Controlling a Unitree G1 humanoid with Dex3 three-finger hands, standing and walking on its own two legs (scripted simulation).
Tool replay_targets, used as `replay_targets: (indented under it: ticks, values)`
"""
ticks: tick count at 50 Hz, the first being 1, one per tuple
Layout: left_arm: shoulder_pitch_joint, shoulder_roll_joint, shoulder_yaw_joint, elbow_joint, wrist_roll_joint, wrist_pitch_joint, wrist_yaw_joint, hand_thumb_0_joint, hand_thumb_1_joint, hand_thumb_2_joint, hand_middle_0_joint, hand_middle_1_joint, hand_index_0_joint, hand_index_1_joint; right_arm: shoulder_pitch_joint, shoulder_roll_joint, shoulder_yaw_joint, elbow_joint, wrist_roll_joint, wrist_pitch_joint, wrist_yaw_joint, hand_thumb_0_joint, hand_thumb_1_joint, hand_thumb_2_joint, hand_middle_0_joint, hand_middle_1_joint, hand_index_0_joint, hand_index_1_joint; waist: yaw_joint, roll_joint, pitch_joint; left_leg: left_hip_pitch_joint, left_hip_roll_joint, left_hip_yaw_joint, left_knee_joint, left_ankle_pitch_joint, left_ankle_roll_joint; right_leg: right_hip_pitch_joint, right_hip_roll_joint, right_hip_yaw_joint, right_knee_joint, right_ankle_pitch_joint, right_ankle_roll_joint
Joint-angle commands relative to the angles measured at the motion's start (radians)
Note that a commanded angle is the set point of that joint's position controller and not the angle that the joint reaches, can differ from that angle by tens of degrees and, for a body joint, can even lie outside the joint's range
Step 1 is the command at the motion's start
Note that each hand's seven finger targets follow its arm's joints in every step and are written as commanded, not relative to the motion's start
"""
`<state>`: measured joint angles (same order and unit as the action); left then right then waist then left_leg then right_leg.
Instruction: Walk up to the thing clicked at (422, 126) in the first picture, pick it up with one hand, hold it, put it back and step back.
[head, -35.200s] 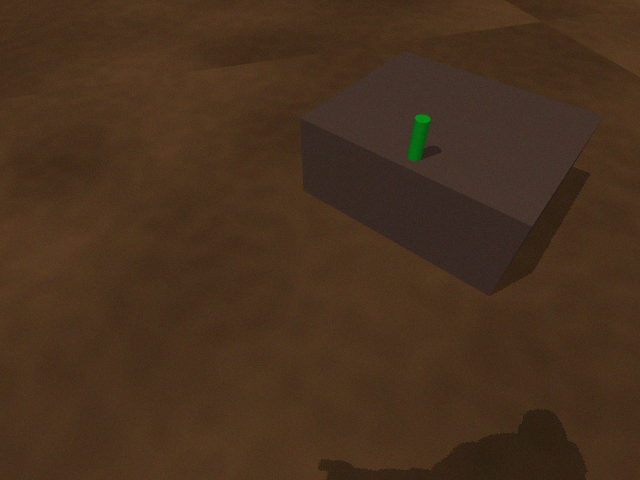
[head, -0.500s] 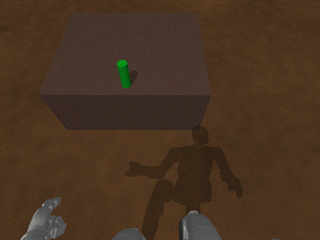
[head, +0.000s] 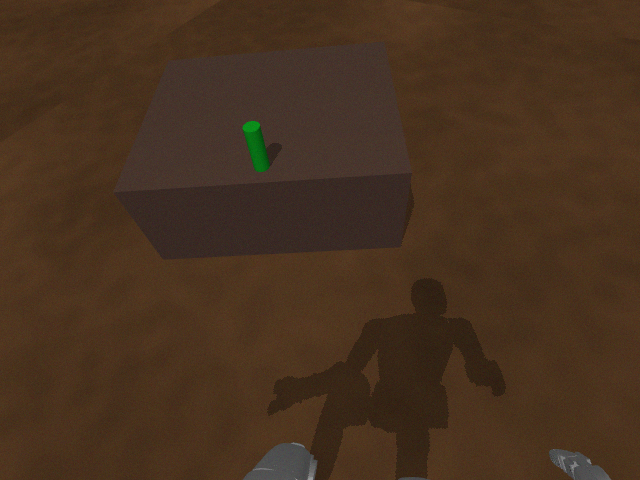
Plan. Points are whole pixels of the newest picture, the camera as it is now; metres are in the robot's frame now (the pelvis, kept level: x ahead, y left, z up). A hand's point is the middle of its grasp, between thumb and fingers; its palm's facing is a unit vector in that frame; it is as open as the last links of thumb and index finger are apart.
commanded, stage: step back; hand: left
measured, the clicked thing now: (256, 147) +1.02 +0.26 -0.30
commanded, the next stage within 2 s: stand in 1.02 s
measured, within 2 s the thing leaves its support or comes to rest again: neither
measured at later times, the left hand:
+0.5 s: hand out of the picture +0.00 +0.27 -0.15, palm faces +0.06 -0.92 -0.38, open 7.4 cm
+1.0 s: hand out of the picture +0.10 +0.30 -0.14, palm faces +0.03 -0.93 -0.37, open 7.4 cm
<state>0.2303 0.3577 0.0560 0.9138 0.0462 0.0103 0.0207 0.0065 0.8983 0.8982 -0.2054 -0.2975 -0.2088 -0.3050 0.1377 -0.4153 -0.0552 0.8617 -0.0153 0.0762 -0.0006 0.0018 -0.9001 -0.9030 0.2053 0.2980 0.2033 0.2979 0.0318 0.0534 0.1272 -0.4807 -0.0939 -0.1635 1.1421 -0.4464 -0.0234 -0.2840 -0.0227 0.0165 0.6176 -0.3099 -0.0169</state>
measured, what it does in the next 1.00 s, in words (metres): steps on the spot: left foot, then left foot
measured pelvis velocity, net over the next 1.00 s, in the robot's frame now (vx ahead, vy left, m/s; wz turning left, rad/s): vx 0.01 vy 0.04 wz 0.03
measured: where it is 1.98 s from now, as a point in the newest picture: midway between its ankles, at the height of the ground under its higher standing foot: outside the picture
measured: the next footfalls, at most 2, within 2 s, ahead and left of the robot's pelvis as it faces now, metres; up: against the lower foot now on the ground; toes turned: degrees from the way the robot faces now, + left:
left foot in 0.14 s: -0.01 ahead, +0.15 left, +0.00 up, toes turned +2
left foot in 0.68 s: +0.06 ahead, +0.17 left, +0.00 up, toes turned +4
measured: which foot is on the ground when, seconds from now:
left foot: up 0.00-0.12, down 0.14-0.42, up 0.44-0.66, down 0.68-1.00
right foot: down 0.00-1.00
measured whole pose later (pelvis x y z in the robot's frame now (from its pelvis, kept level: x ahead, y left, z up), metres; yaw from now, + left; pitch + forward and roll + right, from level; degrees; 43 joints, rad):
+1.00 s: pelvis +0.01 +0.04 +0.00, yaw +1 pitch -2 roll +0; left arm 0.11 0.38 0.02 1.03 0.01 -0.02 0.00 0.00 0.90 0.90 -0.20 -0.30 -0.20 -0.30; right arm 0.05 -0.32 -0.02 1.05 -0.02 -0.01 0.01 0.00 -0.90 -0.90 0.21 0.30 0.21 0.30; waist 0.02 0.00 0.08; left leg -0.23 0.04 0.03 0.53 -0.27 -0.01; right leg -0.18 -0.02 0.02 0.51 -0.30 0.03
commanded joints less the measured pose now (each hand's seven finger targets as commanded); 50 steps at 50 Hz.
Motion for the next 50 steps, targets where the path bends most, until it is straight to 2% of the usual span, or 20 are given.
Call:
replay_targets:
  ticks: [1,4,6,7,8,9,10,13,16,19,20,21,22,23,27,33,35,37,42,50]
  values:
    - [-0.002,0.276,0.089,-0.091,0.009,-0.036,0.018,0.0,0.9,0.9,-0.2,-0.3,-0.2,-0.3,-0.042,-0.16,-0.041,-0.065,-0.01,-0.04,-0.006,0.0,-0.9,-0.9,0.2,0.3,0.2,0.3,0.055,-0.23,-0.133,-0.079,0.055,0.061,-0.235,-0.045,-0.017,0.224,-0.193,0.209,-0.19,-0.057,-0.16]
    - [-0.045,0.308,0.096,-0.096,0.006,-0.03,0.004,0.0,0.9,0.9,-0.2,-0.3,-0.2,-0.3,-0.006,-0.158,-0.047,-0.037,-0.017,-0.062,0.006,0.0,-0.9,-0.9,0.2,0.3,0.2,0.3,0.035,-0.313,-0.13,0.106,0.113,0.11,-0.539,-0.132,0.012,0.122,-0.255,0.261,-0.231,-0.261,-0.178]
    - [-0.053,0.292,0.074,-0.091,-0.004,-0.016,-0.005,0.0,0.9,0.9,-0.2,-0.3,-0.2,-0.3,0.095,-0.15,-0.059,0.031,-0.02,-0.078,0.007,0.0,-0.9,-0.9,0.2,0.3,0.2,0.3,-0.018,-0.234,-0.139,0.36,0.066,0.157,-0.804,0.073,0.04,-0.018,-0.176,0.148,-0.1,-0.162,-0.109]
    - [-0.008,0.226,0.051,-0.091,-0.005,-0.012,-0.006,0.0,0.9,0.9,-0.2,-0.3,-0.2,-0.3,0.114,-0.181,-0.076,0.048,-0.035,-0.084,0.004,0.0,-0.9,-0.9,0.2,0.3,0.2,0.3,-0.02,-0.075,-0.153,0.503,0.115,0.027,-0.792,0.051,0.059,-0.176,-0.115,0.082,0.055,-0.164,-0.068]
    - [-0.004,0.159,0.032,-0.099,-0.02,-0.014,-0.009,0.0,0.9,0.9,-0.2,-0.3,-0.2,-0.3,0.119,-0.235,-0.084,0.044,-0.046,-0.088,-0.001,0.0,-0.9,-0.9,0.2,0.3,0.2,0.3,-0.027,0.155,-0.14,0.53,0.323,-0.315,-0.891,-0.16,0.133,-0.37,0.006,-0.022,0.255,-0.259,-0.007]
    - [-0.1,0.237,0.056,-0.089,-0.018,-0.016,-0.001,0.0,0.9,0.9,-0.2,-0.3,-0.2,-0.3,0.069,-0.314,-0.083,0.013,-0.04,-0.089,0.001,0.0,-0.9,-0.9,0.2,0.3,0.2,0.3,-0.068,0.109,-0.078,0.256,0.45,-0.472,-0.959,-0.46,0.252,-0.315,-0.014,0.029,0.302,-0.277,0.01]
    - [-0.139,0.291,0.068,-0.079,-0.013,-0.02,-0.009,0.0,0.9,0.9,-0.2,-0.3,-0.2,-0.3,-0.001,-0.312,-0.084,0.01,-0.026,-0.091,0.003,0.0,-0.9,-0.9,0.2,0.3,0.2,0.3,-0.051,0.089,0.009,0.046,0.476,-0.447,-0.998,-0.511,0.276,-0.183,-0.042,0.058,0.348,-0.267,0.002]
    - [-0.025,0.228,0.051,-0.033,-0.031,-0.034,-0.033,0.0,0.9,0.9,-0.2,-0.3,-0.2,-0.3,-0.073,-0.186,-0.046,-0.007,-0.032,-0.106,0.003,0.0,-0.9,-0.9,0.2,0.3,0.2,0.3,0.002,0.098,-0.005,0.155,0.281,-0.102,-0.883,-0.156,0.168,-0.121,-0.021,0.007,0.182,-0.106,-0.002]
    - [-0.034,0.217,0.056,-0.012,-0.025,-0.042,-0.037,0.0,0.9,0.9,-0.2,-0.3,-0.2,-0.3,-0.018,-0.206,-0.061,0.018,-0.032,-0.099,0.011,0.0,-0.9,-0.9,0.2,0.3,0.2,0.3,-0.03,0.131,-0.031,0.128,0.265,-0.069,-0.849,-0.176,0.157,0.01,0.018,-0.047,0.024,-0.109,0.014]
    - [0.045,0.22,0.06,0.027,-0.011,-0.062,-0.019,0.0,0.9,0.9,-0.2,-0.3,-0.2,-0.3,-0.029,-0.153,-0.043,0.002,-0.02,-0.077,0.011,0.0,-0.9,-0.9,0.2,0.3,0.2,0.3,0.017,0.057,-0.063,0.038,0.206,0.022,-0.672,-0.165,0.112,0.218,0.047,-0.025,-0.196,-0.003,-0.005]
    - [0.086,0.254,0.073,0.036,-0.003,-0.07,-0.01,0.0,0.9,0.9,-0.2,-0.3,-0.2,-0.3,-0.013,-0.104,-0.03,-0.005,-0.014,-0.078,0.008,0.0,-0.9,-0.9,0.2,0.3,0.2,0.3,0.033,-0.062,-0.08,-0.038,0.152,0.072,-0.494,-0.114,0.077,0.285,-0.046,0.164,-0.263,-0.087,-0.034]
    - [0.088,0.337,0.088,0.029,0.002,-0.078,-0.004,0.0,0.9,0.9,-0.2,-0.3,-0.2,-0.3,-0.029,-0.072,-0.022,-0.018,-0.016,-0.079,0.005,0.0,-0.9,-0.9,0.2,0.3,0.2,0.3,0.049,-0.22,-0.072,-0.152,0.046,0.117,-0.315,-0.126,0.039,0.237,-0.256,0.509,-0.406,-0.355,-0.123]
    - [0.02,0.375,0.097,0.003,0.004,-0.08,-0.006,0.0,0.9,0.9,-0.2,-0.3,-0.2,-0.3,-0.012,-0.145,-0.044,0.004,-0.021,-0.077,-0.003,0.0,-0.9,-0.9,0.2,0.3,0.2,0.3,0.033,-0.164,-0.024,-0.072,0.095,0.053,-0.23,-0.131,0.026,0.084,-0.362,0.601,-0.425,-0.464,-0.204]
    - [-0.04,0.361,0.095,-0.017,-0.001,-0.079,-0.007,0.0,0.9,0.9,-0.2,-0.3,-0.2,-0.3,0.03,-0.174,-0.054,0.024,-0.02,-0.083,-0.003,0.0,-0.9,-0.9,0.2,0.3,0.2,0.3,0.003,-0.152,-0.003,-0.028,0.127,0.044,-0.226,-0.109,0.026,0.032,-0.368,0.573,-0.395,-0.403,-0.236]
    - [-0.013,0.278,0.069,-0.003,-0.012,-0.095,-0.004,0.0,0.9,0.9,-0.2,-0.3,-0.2,-0.3,0.027,-0.129,-0.043,0.043,-0.015,-0.092,0.005,0.0,-0.9,-0.9,0.2,0.3,0.2,0.3,0.006,-0.149,-0.093,0.033,0.131,0.068,-0.307,-0.033,0.033,0.127,-0.244,0.293,-0.28,0.098,-0.152]
    - [-0.089,0.247,0.033,-0.027,-0.032,-0.066,-0.005,0.0,0.9,0.9,-0.2,-0.3,-0.2,-0.3,0.061,-0.109,-0.041,0.085,-0.012,-0.099,-0.002,0.0,-0.9,-0.9,0.2,0.3,0.2,0.3,-0.047,-0.177,-0.151,0.341,0.101,0.182,-0.693,0.287,0.03,0.007,-0.141,0.08,-0.077,0.425,-0.078]
    - [-0.074,0.182,0.012,-0.033,-0.044,-0.057,-0.004,0.0,0.9,0.9,-0.2,-0.3,-0.2,-0.3,0.06,-0.168,-0.053,0.088,-0.021,-0.107,-0.014,0.0,-0.9,-0.9,0.2,0.3,0.2,0.3,-0.035,-0.017,-0.203,0.403,0.264,-0.026,-0.727,0.471,0.088,-0.054,-0.056,0.036,0.037,0.282,-0.016]
    - [-0.031,0.205,0.018,0.014,-0.051,-0.035,0.0,0.0,0.9,0.9,-0.2,-0.3,-0.2,-0.3,-0.07,-0.232,-0.05,0.062,-0.007,-0.105,-0.008,0.0,-0.9,-0.9,0.2,0.3,0.2,0.3,0.007,0.065,-0.19,0.208,0.396,-0.126,-0.777,0.253,0.209,0.071,0.002,-0.011,0.048,-0.13,0.001]
    - [-0.059,0.235,0.022,0.048,-0.043,-0.057,-0.003,0.0,0.9,0.9,-0.2,-0.3,-0.2,-0.3,-0.084,-0.147,-0.017,0.092,-0.001,-0.106,-0.007,0.0,-0.9,-0.9,0.2,0.3,0.2,0.3,-0.003,0.031,-0.195,0.236,0.225,0.071,-0.675,0.451,0.066,0.159,-0.072,0.083,-0.114,0.305,-0.022]
    - [-0.124,0.226,0.011,0.081,-0.039,-0.053,0.001,0.0,0.9,0.9,-0.2,-0.3,-0.2,-0.3,-0.122,-0.138,-0.019,0.14,0.005,-0.102,-0.009,0.0,-0.9,-0.9,0.2,0.3,0.2,0.3,-0.013,-0.038,-0.227,0.352,0.239,0.106,-0.693,0.59,0.073,0.167,-0.08,0.067,-0.161,0.39,-0.01]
